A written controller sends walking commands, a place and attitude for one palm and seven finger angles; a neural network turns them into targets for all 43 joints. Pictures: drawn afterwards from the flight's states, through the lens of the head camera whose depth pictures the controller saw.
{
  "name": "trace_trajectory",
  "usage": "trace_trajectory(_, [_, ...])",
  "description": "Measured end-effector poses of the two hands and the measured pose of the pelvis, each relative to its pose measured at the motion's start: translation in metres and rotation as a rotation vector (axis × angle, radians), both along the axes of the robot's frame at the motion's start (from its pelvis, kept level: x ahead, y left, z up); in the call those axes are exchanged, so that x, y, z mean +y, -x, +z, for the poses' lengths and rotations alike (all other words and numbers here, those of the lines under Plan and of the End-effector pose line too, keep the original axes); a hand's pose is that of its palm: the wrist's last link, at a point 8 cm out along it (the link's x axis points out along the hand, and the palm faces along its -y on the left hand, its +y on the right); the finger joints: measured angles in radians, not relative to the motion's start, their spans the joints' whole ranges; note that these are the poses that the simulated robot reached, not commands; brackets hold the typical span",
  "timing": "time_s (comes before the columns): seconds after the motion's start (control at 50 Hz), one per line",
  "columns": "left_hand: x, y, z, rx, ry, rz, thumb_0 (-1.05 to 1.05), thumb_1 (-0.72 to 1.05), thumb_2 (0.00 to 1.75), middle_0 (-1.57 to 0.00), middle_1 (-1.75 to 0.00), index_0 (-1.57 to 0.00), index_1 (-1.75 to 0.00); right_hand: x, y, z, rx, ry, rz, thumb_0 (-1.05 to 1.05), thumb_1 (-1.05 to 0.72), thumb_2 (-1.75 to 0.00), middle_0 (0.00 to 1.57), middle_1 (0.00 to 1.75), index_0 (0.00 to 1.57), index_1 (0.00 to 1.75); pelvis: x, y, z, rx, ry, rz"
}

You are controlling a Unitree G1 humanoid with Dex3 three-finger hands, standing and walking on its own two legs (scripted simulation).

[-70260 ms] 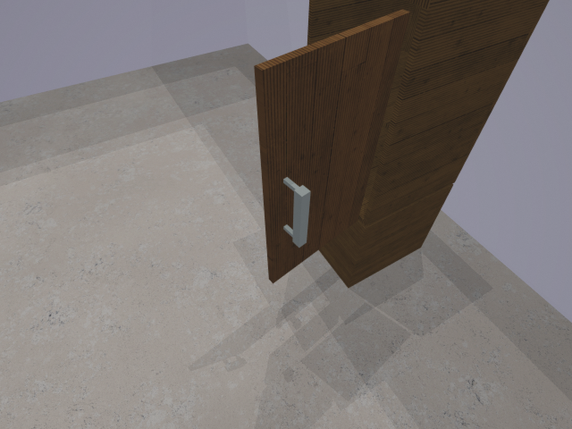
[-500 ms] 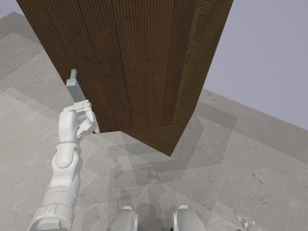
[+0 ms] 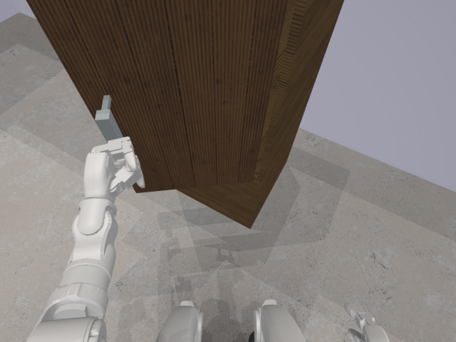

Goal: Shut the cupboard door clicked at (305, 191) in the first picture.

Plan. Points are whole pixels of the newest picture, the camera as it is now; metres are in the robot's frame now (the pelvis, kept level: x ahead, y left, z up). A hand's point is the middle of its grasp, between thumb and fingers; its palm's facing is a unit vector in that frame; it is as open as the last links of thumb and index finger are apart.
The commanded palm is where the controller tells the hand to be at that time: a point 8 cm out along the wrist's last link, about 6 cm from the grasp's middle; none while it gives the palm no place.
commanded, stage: push the door shut along its arc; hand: left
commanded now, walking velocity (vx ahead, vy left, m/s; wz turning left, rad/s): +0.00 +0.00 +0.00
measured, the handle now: (119, 136) +0.48 +0.22 +0.04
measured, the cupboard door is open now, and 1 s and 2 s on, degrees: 36 14 0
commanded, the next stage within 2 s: pull the fist back off the door in 1.68 s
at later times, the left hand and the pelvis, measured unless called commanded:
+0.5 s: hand (135, 142) +0.46 +0.18 +0.05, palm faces -0.05 -1.00 -0.03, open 3.2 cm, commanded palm +0.46 +0.21 +0.04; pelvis -0.01 +0.01 -0.02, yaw +0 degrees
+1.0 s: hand (159, 115) +0.53 +0.15 +0.04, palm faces -0.21 -0.98 -0.03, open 3.1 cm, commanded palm +0.53 +0.18 +0.04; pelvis -0.01 +0.02 -0.03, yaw -2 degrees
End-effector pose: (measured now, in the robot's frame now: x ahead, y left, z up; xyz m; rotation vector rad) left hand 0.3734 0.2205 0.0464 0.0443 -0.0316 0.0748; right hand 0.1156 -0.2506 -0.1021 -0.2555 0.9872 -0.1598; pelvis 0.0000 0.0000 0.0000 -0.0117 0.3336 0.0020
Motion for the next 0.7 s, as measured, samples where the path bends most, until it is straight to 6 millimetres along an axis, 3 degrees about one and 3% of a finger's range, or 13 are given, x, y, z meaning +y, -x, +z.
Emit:
trace_trajectory(0.12, [0.006,-0.021,0.002,0.009,0.003,-0.031,0.02,0.90,0.90,-1.31,-1.50,-1.30,-1.50,-0.003,0.012,-0.004,0.030,0.010,-0.020,0.01,-0.90,-0.90,0.20,0.30,0.20,0.30,0.001,0.002,-0.003,0.015,0.004,0.000])
trace_trajectory(0.38, [0.018,-0.051,0.003,0.023,0.008,-0.090,0.02,0.90,0.90,-1.34,-1.50,-1.31,-1.50,-0.006,0.061,-0.015,0.165,0.032,-0.060,0.01,-0.91,-0.90,0.20,0.30,0.20,0.30,0.007,0.008,-0.011,0.046,0.018,0.009])
trace_trajectory(0.7, [0.009,-0.099,0.000,0.050,0.009,-0.177,0.02,0.90,0.90,-1.31,-1.50,-1.30,-1.50,-0.003,0.104,-0.018,0.266,0.063,-0.099,0.00,-0.90,-0.90,0.20,0.30,0.20,0.30,0.016,0.016,-0.023,0.098,0.041,0.011])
